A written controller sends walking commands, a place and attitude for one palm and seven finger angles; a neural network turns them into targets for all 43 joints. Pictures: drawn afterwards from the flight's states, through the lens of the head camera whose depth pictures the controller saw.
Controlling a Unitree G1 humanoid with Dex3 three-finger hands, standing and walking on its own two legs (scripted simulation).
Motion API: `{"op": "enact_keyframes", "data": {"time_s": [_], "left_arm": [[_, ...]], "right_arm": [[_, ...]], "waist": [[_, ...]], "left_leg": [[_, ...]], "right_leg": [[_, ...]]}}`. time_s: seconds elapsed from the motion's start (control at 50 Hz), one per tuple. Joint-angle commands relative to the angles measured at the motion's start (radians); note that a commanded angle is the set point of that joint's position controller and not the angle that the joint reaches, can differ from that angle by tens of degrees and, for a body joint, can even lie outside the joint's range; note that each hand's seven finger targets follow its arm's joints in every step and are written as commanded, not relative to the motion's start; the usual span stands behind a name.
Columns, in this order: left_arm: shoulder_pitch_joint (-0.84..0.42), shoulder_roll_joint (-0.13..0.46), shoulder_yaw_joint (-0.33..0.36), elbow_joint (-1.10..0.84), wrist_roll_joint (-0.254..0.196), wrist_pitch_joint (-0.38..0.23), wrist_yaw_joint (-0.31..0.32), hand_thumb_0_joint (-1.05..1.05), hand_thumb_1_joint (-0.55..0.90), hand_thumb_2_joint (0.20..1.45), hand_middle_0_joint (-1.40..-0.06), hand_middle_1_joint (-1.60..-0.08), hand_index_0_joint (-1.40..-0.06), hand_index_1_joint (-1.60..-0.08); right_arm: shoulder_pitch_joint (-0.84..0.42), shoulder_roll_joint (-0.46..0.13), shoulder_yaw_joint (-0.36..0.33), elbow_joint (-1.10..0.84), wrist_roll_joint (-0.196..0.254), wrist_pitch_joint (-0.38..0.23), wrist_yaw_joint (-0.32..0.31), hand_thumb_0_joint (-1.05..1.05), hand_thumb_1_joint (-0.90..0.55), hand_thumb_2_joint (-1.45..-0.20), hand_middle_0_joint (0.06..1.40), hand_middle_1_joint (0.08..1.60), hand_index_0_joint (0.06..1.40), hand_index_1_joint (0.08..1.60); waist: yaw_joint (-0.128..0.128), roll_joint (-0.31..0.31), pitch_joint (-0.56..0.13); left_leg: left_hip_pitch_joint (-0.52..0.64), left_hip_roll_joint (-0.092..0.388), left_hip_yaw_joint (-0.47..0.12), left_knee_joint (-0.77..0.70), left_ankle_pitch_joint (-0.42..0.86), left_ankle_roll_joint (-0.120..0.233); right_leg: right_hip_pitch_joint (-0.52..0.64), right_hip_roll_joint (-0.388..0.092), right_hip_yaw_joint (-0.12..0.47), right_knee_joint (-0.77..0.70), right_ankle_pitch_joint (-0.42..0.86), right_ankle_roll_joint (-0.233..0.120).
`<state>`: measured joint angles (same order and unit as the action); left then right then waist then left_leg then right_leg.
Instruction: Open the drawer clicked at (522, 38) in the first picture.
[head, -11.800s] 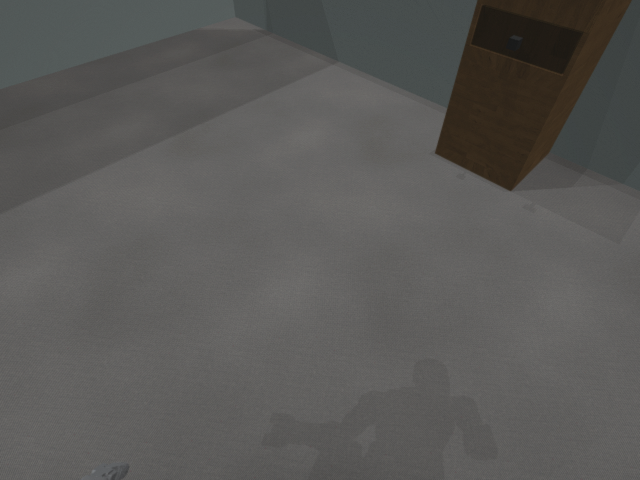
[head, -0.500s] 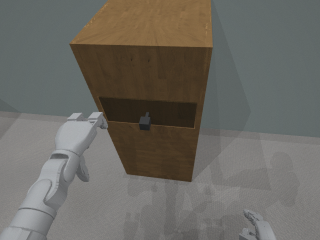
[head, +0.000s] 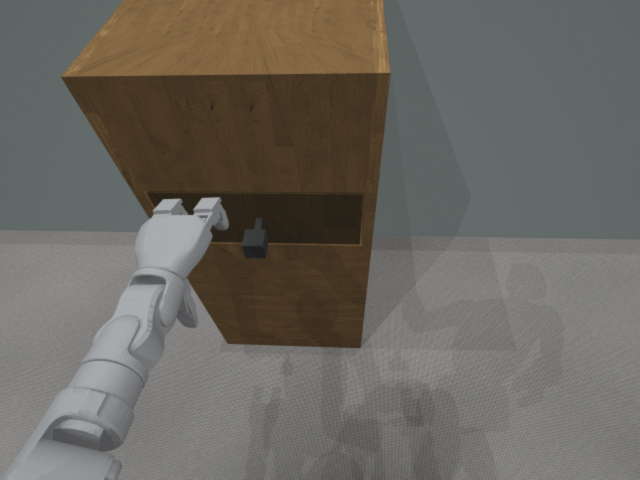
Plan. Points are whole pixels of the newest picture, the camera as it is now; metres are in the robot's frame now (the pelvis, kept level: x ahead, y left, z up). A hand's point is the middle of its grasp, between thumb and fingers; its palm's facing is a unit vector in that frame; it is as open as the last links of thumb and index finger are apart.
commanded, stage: move the hooked fingers above the handle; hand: left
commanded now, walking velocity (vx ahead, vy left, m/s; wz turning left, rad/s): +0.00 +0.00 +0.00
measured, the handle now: (257, 235) +0.53 +0.15 -0.10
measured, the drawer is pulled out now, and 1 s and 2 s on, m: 0.00 0.00 0.00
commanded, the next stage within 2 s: none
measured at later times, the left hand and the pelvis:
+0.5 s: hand (220, 244) +0.45 +0.18 -0.01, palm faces -0.06 -0.03 -1.00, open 13.8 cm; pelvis +0.00 +0.00 -0.02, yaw +0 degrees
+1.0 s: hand (243, 230) +0.50 +0.16 -0.04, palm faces -0.06 -0.02 -1.00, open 13.7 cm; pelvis -0.02 +0.01 -0.04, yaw -1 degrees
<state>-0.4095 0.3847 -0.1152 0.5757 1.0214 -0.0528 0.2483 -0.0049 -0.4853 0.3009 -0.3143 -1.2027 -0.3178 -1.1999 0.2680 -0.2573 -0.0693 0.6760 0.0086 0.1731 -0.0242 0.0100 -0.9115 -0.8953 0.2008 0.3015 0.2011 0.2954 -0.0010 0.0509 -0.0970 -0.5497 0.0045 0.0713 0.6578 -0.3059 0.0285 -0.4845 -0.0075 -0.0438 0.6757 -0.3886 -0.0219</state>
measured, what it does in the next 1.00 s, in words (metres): stands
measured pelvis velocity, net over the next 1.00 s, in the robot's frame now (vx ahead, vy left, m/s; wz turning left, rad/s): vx -0.02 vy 0.01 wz -0.02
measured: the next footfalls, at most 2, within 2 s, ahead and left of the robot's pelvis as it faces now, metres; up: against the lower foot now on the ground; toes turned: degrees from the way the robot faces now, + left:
none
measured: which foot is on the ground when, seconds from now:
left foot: down 0.00-1.00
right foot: down 0.00-1.00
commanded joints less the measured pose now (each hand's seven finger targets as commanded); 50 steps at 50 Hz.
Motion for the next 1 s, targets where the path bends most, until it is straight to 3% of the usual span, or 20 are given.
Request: {"op": "enact_keyframes", "data": {"time_s": [0.0,0.12,0.16,0.18,0.28,0.32,0.38,0.42,0.48,0.54,0.56,0.6,0.62,0.7,0.72,0.74,0.76,0.82,0.86,0.98], "left_arm": [[-0.354,0.230,0.127,-0.125,0.013,0.024,0.073,0.000,-0.500,0.300,-0.300,-1.200,-0.300,-1.200],[-0.453,0.198,0.087,-0.043,0.029,0.021,0.078,0.000,-0.500,0.300,-0.300,-1.200,-0.300,-1.200],[-0.504,0.158,0.050,-0.008,0.031,0.010,0.080,0.000,-0.500,0.300,-0.300,-1.200,-0.300,-1.200],[-0.550,0.152,0.045,0.005,0.032,0.002,0.082,0.000,-0.500,0.300,-0.300,-1.200,-0.300,-1.200],[-0.604,0.194,0.090,0.093,0.050,-0.021,0.118,0.000,-0.500,0.300,-0.300,-1.200,-0.300,-1.200],[-0.603,0.186,0.089,0.141,0.061,-0.009,0.138,0.000,-0.500,0.300,-0.300,-1.200,-0.300,-1.200],[-0.682,0.165,0.069,0.223,0.072,0.023,0.162,0.000,-0.500,0.300,-0.300,-1.200,-0.300,-1.200],[-0.754,0.139,0.037,0.227,0.074,0.036,0.168,0.000,-0.500,0.300,-0.300,-1.200,-0.300,-1.200],[-0.793,0.174,0.066,0.278,0.072,0.046,0.169,0.000,-0.500,0.300,-0.300,-1.200,-0.300,-1.200],[-0.852,0.142,0.030,0.320,0.077,0.049,0.171,0.000,-0.500,0.300,-0.300,-1.200,-0.300,-1.200],[-0.861,0.163,0.045,0.344,0.081,0.051,0.174,0.000,-0.500,0.300,-0.300,-1.200,-0.300,-1.200],[-0.892,0.226,0.092,0.340,0.085,0.046,0.182,0.000,-0.500,0.300,-0.300,-1.200,-0.300,-1.200],[-0.881,0.217,0.090,0.344,0.087,0.046,0.187,0.000,-0.500,0.300,-0.300,-1.200,-0.300,-1.200],[-0.878,0.197,0.082,0.430,0.089,0.072,0.199,0.000,-0.500,0.300,-0.300,-1.200,-0.300,-1.200],[-0.876,0.220,0.097,0.449,0.090,0.080,0.201,0.000,-0.500,0.300,-0.300,-1.200,-0.300,-1.200],[-0.906,0.238,0.100,0.454,0.094,0.086,0.202,0.000,-0.500,0.300,-0.300,-1.200,-0.300,-1.200],[-0.930,0.240,0.096,0.444,0.095,0.087,0.201,0.000,-0.500,0.300,-0.300,-1.200,-0.300,-1.200],[-0.975,0.211,0.069,0.460,0.093,0.085,0.194,0.000,-0.500,0.300,-0.300,-1.200,-0.300,-1.200],[-0.993,0.243,0.088,0.451,0.092,0.086,0.197,0.000,-0.500,0.300,-0.300,-1.200,-0.300,-1.200],[-1.046,0.221,0.061,0.488,0.082,0.111,0.195,0.000,-0.500,0.300,-0.300,-1.200,-0.300,-1.200]], "right_arm": [[0.010,-0.124,-0.041,-0.108,-0.004,-0.028,-0.008,0.000,-0.900,-0.900,0.200,0.300,0.200,0.300],[0.041,-0.123,-0.049,-0.092,-0.005,-0.025,-0.014,0.000,-0.900,-0.900,0.200,0.300,0.200,0.300],[0.057,-0.121,-0.050,-0.082,-0.005,-0.026,-0.013,0.000,-0.900,-0.900,0.200,0.300,0.200,0.300],[0.065,-0.122,-0.052,-0.075,-0.008,-0.029,-0.013,0.000,-0.900,-0.900,0.200,0.300,0.200,0.300],[0.102,-0.125,-0.056,-0.055,-0.018,-0.032,-0.011,0.000,-0.900,-0.900,0.200,0.300,0.200,0.300],[0.107,-0.125,-0.057,-0.055,-0.019,-0.032,-0.007,0.000,-0.900,-0.900,0.200,0.300,0.200,0.300],[0.126,-0.128,-0.057,-0.041,-0.021,-0.034,-0.001,0.000,-0.900,-0.900,0.200,0.300,0.200,0.300],[0.146,-0.129,-0.060,-0.039,-0.022,-0.038,0.002,0.000,-0.900,-0.900,0.200,0.300,0.200,0.300],[0.169,-0.134,-0.059,-0.030,-0.026,-0.043,0.000,0.000,-0.900,-0.900,0.200,0.300,0.200,0.300],[0.191,-0.134,-0.057,-0.020,-0.028,-0.051,-0.001,0.000,-0.900,-0.900,0.200,0.300,0.200,0.300],[0.200,-0.136,-0.057,-0.014,-0.028,-0.055,-0.002,0.000,-0.900,-0.900,0.200,0.300,0.200,0.300],[0.220,-0.143,-0.055,-0.013,-0.033,-0.060,-0.002,0.000,-0.900,-0.900,0.200,0.300,0.200,0.300],[0.223,-0.141,-0.056,-0.015,-0.037,-0.062,0.000,0.000,-0.900,-0.900,0.200,0.300,0.200,0.300],[0.249,-0.143,-0.055,-0.001,-0.041,-0.068,0.007,0.000,-0.900,-0.900,0.200,0.300,0.200,0.300],[0.257,-0.146,-0.054,0.000,-0.041,-0.069,0.007,0.000,-0.900,-0.900,0.200,0.300,0.200,0.300],[0.260,-0.150,-0.052,0.003,-0.042,-0.069,0.005,0.000,-0.900,-0.900,0.200,0.300,0.200,0.300],[0.269,-0.149,-0.052,0.002,-0.042,-0.071,0.006,0.000,-0.900,-0.900,0.200,0.300,0.200,0.300],[0.289,-0.151,-0.054,0.016,-0.044,-0.081,0.007,0.000,-0.900,-0.900,0.200,0.300,0.200,0.300],[0.300,-0.156,-0.054,0.019,-0.045,-0.083,0.008,0.000,-0.900,-0.900,0.200,0.300,0.200,0.300],[0.305,-0.156,-0.045,0.023,-0.041,-0.084,0.007,0.000,-0.900,-0.900,0.200,0.300,0.200,0.300]], "waist": [[0.003,-0.070,-0.354],[-0.030,-0.053,-0.364],[-0.049,-0.035,-0.349],[-0.067,-0.066,-0.350],[-0.065,-0.050,-0.396],[-0.067,-0.036,-0.402],[-0.099,-0.056,-0.387],[-0.116,-0.029,-0.419],[-0.128,-0.036,-0.455],[-0.156,-0.016,-0.444],[-0.161,-0.019,-0.440],[-0.151,-0.003,-0.499],[-0.145,0.025,-0.533],[-0.167,-0.010,-0.499],[-0.164,-0.022,-0.505],[-0.178,-0.033,-0.501],[-0.176,0.002,-0.505],[-0.208,0.010,-0.515],[-0.202,0.024,-0.540],[-0.227,0.026,-0.484]], "left_leg": [[0.216,-0.039,-0.041,-0.014,0.406,0.022],[0.220,-0.037,-0.038,0.004,0.388,0.025],[0.226,-0.035,-0.043,0.013,0.385,0.024],[0.221,-0.032,-0.047,0.025,0.386,0.027],[0.181,-0.034,-0.050,0.065,0.397,0.025],[0.161,-0.033,-0.048,0.078,0.387,0.023],[0.121,-0.030,-0.051,0.096,0.346,0.023],[0.137,-0.027,-0.054,0.106,0.350,0.022],[0.117,-0.027,-0.058,0.133,0.357,0.025],[0.094,-0.024,-0.059,0.149,0.312,0.026],[0.076,-0.022,-0.060,0.158,0.305,0.027],[0.062,-0.023,-0.064,0.171,0.326,0.026],[0.075,-0.023,-0.062,0.181,0.348,0.025],[0.003,-0.018,-0.057,0.206,0.342,0.026],[-0.020,-0.020,-0.055,0.210,0.324,0.027],[-0.039,-0.017,-0.056,0.215,0.307,0.029],[-0.041,-0.019,-0.057,0.216,0.307,0.027],[-0.027,-0.011,-0.069,0.239,0.305,0.029],[-0.023,-0.011,-0.070,0.240,0.301,0.029],[-0.034,-0.008,-0.084,0.226,0.227,0.030]], "right_leg": [[0.117,0.044,0.028,-0.053,0.485,-0.014],[0.072,0.047,0.029,-0.049,0.462,-0.013],[0.026,0.049,0.024,-0.046,0.435,-0.015],[0.013,0.050,0.025,-0.043,0.433,-0.013],[-0.016,0.051,0.027,-0.005,0.446,-0.015],[-0.039,0.053,0.028,0.006,0.441,-0.015],[-0.087,0.057,0.022,0.016,0.396,-0.014],[-0.110,0.059,0.021,0.026,0.393,-0.013],[-0.116,0.061,0.026,0.041,0.403,-0.010],[-0.170,0.062,0.024,0.048,0.357,-0.007],[-0.180,0.062,0.025,0.054,0.355,-0.007],[-0.166,0.063,0.026,0.080,0.374,-0.008],[-0.170,0.065,0.027,0.088,0.389,-0.009],[-0.189,0.067,0.024,0.102,0.404,-0.004],[-0.182,0.067,0.026,0.103,0.397,-0.003],[-0.187,0.066,0.028,0.106,0.393,0.000],[-0.194,0.067,0.029,0.110,0.387,-0.002],[-0.256,0.071,0.022,0.120,0.354,-0.002],[-0.255,0.073,0.022,0.121,0.339,-0.003],[-0.312,0.076,0.009,0.106,0.233,-0.006]]}}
